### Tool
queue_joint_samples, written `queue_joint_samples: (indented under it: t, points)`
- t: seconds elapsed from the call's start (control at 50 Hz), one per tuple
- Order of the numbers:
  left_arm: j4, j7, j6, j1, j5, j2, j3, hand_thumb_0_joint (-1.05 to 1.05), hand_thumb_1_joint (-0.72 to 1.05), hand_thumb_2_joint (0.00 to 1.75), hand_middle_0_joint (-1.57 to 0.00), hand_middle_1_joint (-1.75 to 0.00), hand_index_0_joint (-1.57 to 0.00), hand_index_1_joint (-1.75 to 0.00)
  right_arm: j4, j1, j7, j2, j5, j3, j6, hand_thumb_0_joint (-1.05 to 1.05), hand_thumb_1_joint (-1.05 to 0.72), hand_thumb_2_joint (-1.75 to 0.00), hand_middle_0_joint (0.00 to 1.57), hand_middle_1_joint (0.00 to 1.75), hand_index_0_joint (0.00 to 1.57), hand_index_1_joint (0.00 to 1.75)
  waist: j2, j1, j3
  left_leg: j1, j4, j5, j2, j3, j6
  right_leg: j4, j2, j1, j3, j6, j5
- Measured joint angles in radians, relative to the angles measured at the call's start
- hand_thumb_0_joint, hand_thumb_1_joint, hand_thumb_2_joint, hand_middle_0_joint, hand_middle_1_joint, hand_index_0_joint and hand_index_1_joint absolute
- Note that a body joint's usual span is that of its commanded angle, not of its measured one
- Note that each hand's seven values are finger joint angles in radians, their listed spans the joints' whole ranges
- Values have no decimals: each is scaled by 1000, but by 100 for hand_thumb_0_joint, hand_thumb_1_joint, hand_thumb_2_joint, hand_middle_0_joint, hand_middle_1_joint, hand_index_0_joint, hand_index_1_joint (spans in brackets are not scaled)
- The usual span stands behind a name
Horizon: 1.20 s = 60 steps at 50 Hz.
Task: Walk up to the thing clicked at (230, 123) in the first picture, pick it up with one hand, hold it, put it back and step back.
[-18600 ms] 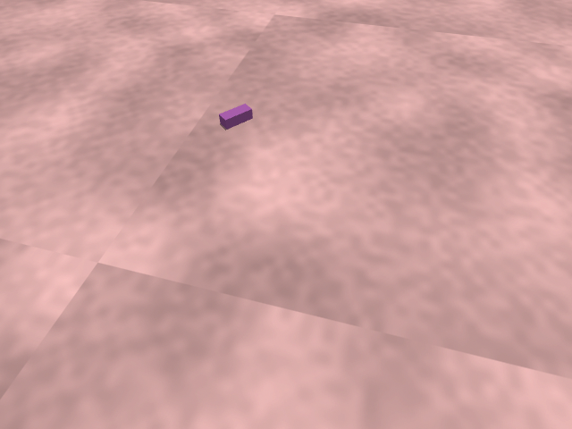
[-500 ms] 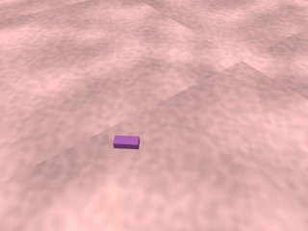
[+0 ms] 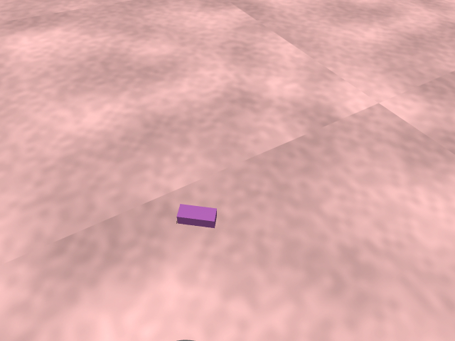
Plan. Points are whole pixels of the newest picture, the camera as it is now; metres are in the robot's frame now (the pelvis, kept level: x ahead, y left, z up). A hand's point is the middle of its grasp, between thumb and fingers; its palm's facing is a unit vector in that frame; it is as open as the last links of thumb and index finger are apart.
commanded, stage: walk up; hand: left
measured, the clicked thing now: (197, 216) +0.77 +0.19 -0.73
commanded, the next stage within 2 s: none
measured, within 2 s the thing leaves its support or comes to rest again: neither
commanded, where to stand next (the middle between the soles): +0.37 -0.04 m, yaw -3 degrees
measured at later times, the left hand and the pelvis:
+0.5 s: hand (131, 264) +0.28 +0.24 -0.13, palm faces -0.07 -0.92 -0.39, open 7.4 cm; pelvis +0.17 -0.03 -0.01, yaw -2 degrees
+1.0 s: hand (145, 241) +0.35 +0.23 -0.16, palm faces -0.08 -0.94 -0.33, open 7.4 cm; pelvis +0.29 -0.03 -0.01, yaw -3 degrees
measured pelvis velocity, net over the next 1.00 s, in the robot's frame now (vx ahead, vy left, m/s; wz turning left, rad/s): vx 0.29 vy -0.03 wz -0.05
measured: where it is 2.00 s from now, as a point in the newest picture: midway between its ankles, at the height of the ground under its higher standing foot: (241, 318)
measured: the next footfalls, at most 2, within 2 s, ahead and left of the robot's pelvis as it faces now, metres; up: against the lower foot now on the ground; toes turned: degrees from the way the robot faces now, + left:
right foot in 0.44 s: +0.29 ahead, -0.14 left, +0.00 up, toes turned -5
left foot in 0.82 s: +0.39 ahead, +0.09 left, +0.00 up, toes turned -3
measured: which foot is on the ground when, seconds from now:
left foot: down 0.00-0.46, up 0.48-0.80, down 0.82-1.00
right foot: down 0.00-0.02, up 0.04-0.42, down 0.44-0.84, up 0.86-1.00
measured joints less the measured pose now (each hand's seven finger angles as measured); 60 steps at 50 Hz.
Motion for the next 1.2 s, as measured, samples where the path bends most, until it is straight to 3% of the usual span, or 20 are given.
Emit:
queue_joint_samples:
  t: [0.02, 0.06, 0.1, 0.14, 0.26, 0.34, 0.4, 0.44, 0.48, 0.54, 0.58, 0.72, 0.82, 0.86, 0.92, 1.02, 1.08, 1.16, 1.2]
  points:
    - [-3, 1, 7, 9, -3, 12, 2, 1, 90, 90, -21, -30, -21, -30, -14, 0, -3, 3, -3, -7, -11, 1, -91, -90, 21, 30, 20, 30, -22, 1, 11, 10, 2, 55, -14, 19, -2, 93, -20, -31, 12, -16, -38]
    - [2, 9, 24, 16, -9, 20, 1, 1, 91, 90, -21, -30, -21, -30, -42, 9, -9, 13, -5, -13, -27, 1, -91, -90, 21, 30, 20, 30, -42, -14, 18, 16, 32, 18, -27, 35, 5, 347, 7, -136, 81, -42, -114]
    - [-1, 10, 30, 17, -16, 29, -8, 1, 91, 90, -20, -30, -21, -30, -61, 28, -12, 25, 5, -4, -27, 1, -91, -90, 21, 30, 20, 30, -53, -24, 19, 49, 5, 1, -32, 40, 15, 520, 36, -234, 104, -55, -104]
    - [-13, 6, 21, 18, -22, 36, -11, 1, 91, 90, -20, -30, -21, -30, -74, 51, -16, 36, 11, 7, -27, 1, -90, -90, 21, 30, 20, 30, -64, -27, 21, 95, -44, 5, -35, 48, 17, 567, 35, -307, 97, -54, -53]
    - [-51, -18, 16, 14, -14, 32, -13, 1, 91, 90, -20, -30, -21, -30, -108, 112, -18, 44, 19, 22, -33, 1, -90, -90, 21, 30, 20, 30, -59, -38, 25, 216, -158, 1, -41, 65, 17, 406, -20, -415, 57, -11, 69]
    - [-75, -33, 20, -12, -8, 16, -11, 1, 91, 90, -20, -30, -21, -30, -129, 143, -16, 31, 24, 24, -31, 1, -90, -90, 21, 30, 20, 30, -38, -49, 31, 266, -162, -44, -42, 70, 5, 247, -47, -414, 25, -20, 145]
    - [-92, -36, 12, -34, -8, 4, -8, 1, 91, 90, -20, -30, -21, -30, -142, 161, -18, 20, 26, 25, -22, 1, -90, -90, 21, 30, 20, 30, -20, -56, 27, 285, -117, -107, -37, 73, -13, 163, -42, -377, 5, -33, 169]
    - [-108, -34, 0, -45, -10, -1, -4, 1, 91, 90, -20, -30, -21, -30, -151, 174, -22, 14, 27, 27, -15, 1, -90, -90, 21, 30, 20, 30, -3, -60, 21, 282, -45, -173, -23, 66, -26, 113, -22, -329, -10, -43, 201]
    - [-128, -24, -20, -66, -10, -19, 0, 1, 91, 90, -20, -30, -21, -30, -148, 165, -32, 8, 32, 28, -5, 1, -90, -90, 21, 30, 20, 30, 39, -59, 37, 221, 152, -212, 9, 29, -4, 158, 7, -318, -39, -39, 183]
    - [-166, -15, -35, -71, -27, -36, -11, 1, 91, 90, -20, -30, -21, -30, -141, 136, -40, 12, 37, 39, 7, 1, -90, -90, 21, 30, 20, 30, 38, -39, 46, 74, 474, -233, -40, -22, 20, 174, 5, -288, -37, -50, 136]
    - [-180, -8, -36, -59, -31, -48, -20, 1, 91, 90, -20, -30, -21, -30, -145, 121, -37, 9, 40, 42, 3, 1, -90, -90, 21, 30, 20, 30, 44, -31, 41, -3, 531, -201, -41, -28, 24, 135, 9, -253, -39, -54, 136]
    - [-204, -3, -24, 2, -16, -36, -27, 1, 90, 89, -21, -30, -21, -30, -164, 104, -20, 7, 20, 34, -10, 1, -91, -90, 21, 30, 20, 30, 30, -12, 24, -115, 244, -95, 16, 1, -11, 65, 27, -174, -55, -56, 109]
    - [-188, 14, 4, 21, -25, -15, -38, 1, 90, 90, -21, -30, -21, -30, -148, 91, -44, 6, 15, 31, -20, 1, -90, -90, 21, 30, 20, 30, 0, 0, 25, -49, 26, 80, -5, 17, 0, 193, 21, -190, -51, -30, 0]
    - [-166, 22, 24, 8, -31, -9, -37, 1, 90, 90, -21, -30, -21, -30, -146, 75, -50, 21, 13, 33, -23, 1, -91, -90, 21, 30, 20, 30, -35, -2, 32, -52, 63, 45, -23, 29, -5, 290, 9, -222, -22, -40, -75]
    - [-141, 28, 36, -4, -29, -5, -40, 1, 91, 90, -20, -30, -21, -30, -161, 57, -48, 37, 15, 49, -25, 1, -90, -90, 21, 30, 20, 30, -48, -12, 37, -42, 74, 16, -12, 30, 4, 438, 31, -283, 6, -48, -186]
    - [-109, 23, 19, -9, -28, -3, -37, 1, 91, 90, -20, -30, -21, -30, -172, 36, -48, 36, 15, 65, -17, 1, -90, -90, 21, 30, 20, 30, -41, -24, 33, -19, 54, 7, 7, 28, -14, 328, 5, -293, 4, -40, -114]
    - [-85, 33, 0, -11, -19, -9, -34, 1, 91, 90, -20, -30, -21, -30, -160, 17, -48, 21, 28, 69, 7, 1, -90, -90, 21, 30, 20, 30, -8, -21, 30, -32, 114, -34, 28, 15, -33, 181, 13, -243, -10, -20, 60]
    - [-51, 38, -6, -19, -14, -21, -47, 1, 91, 90, -21, -30, -21, -30, -112, -13, -54, 22, 44, 67, 36, 1, -90, -90, 21, 30, 20, 30, 15, -13, 13, -22, 142, -137, 4, -19, -9, 207, 10, -237, -12, -8, 31]
    - [-37, 38, -2, -32, -18, -28, -56, 1, 91, 90, -21, -30, -21, -30, -88, -24, -54, 22, 47, 68, 30, 1, -90, -90, 21, 30, 20, 30, 21, -14, 11, 4, 89, -26, -5, -17, -18, 208, 1, -228, -9, -2, 22]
